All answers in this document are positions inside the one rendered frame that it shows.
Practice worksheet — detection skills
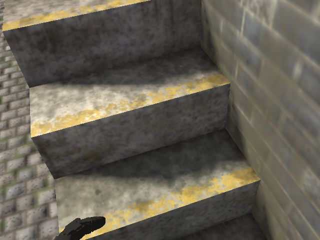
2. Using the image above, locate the left robot hand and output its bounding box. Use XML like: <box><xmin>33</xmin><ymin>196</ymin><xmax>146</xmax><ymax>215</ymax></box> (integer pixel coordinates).
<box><xmin>53</xmin><ymin>216</ymin><xmax>106</xmax><ymax>240</ymax></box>

